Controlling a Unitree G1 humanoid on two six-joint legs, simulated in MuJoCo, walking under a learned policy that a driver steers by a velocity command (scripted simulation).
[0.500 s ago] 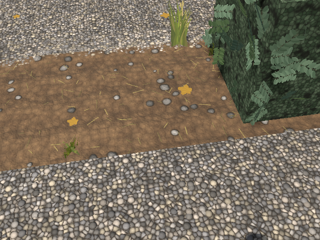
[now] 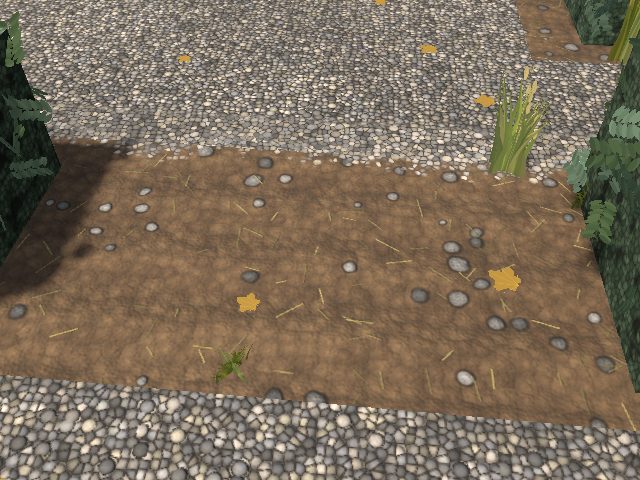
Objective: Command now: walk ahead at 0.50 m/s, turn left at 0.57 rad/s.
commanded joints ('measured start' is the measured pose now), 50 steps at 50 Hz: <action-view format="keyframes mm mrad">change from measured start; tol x32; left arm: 1 -42 -5 -32 -134 52 14 17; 9 -228 30 -18 -227 -131 -8 48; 14 315 126 35 -14 -72 -16 25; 21 -124 37 5 -4 -50 -6 85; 50 -87 103 52 -31 -94 137 125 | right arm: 1 -63 24 46 -33 -8 14 13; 15 261 36 19 -89 137 105 -67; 29 -363 -31 -28 -319 77 140 -14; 50 -319 -114 -43 -182 46 144 -104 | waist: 1 73 -31 120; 16 82 -353 -289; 20 -52 -15 111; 35 -4 298 -490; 50 53 113 -107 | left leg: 1 -86 276 -484 -233 172 269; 5 -631 43 -225 -231 113 149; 11 -62 17 -276 335 60 65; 16 -1026 77 -156 1295 -95 -29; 24 -305 178 -82 105 626 -97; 32 -95 60 38 -383 494 24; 34 520 346 -344 -294 1249 190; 41 14 311 -177 -542 830 155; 50 104 380 -160 -648 385 170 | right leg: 1 -426 -81 119 -141 230 -9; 4 196 -61 -41 -537 1068 33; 10 186 -59 23 -1155 1097 71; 14 1024 -373 238 -667 1188 -57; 17 748 -531 555 -1079 -2 -258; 21 -69 -232 30 -1183 342 -112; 32 386 -242 -184 -848 910 -35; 35 -218 -25 -31 -40 -218 83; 50 -126 -104 11 -391 164 112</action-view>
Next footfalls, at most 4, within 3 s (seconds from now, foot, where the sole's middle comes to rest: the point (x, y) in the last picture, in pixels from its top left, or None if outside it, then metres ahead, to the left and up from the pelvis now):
0.24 right None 0.33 -0.12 -0.91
0.66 left None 0.47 0.19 -0.91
1.26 right None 0.47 -0.05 -0.91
1.74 left None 0.52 0.17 -0.91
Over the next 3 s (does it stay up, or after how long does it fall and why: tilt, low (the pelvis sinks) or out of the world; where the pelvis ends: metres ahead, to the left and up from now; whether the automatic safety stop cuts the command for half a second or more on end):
stays up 0.96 -0.14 -0.13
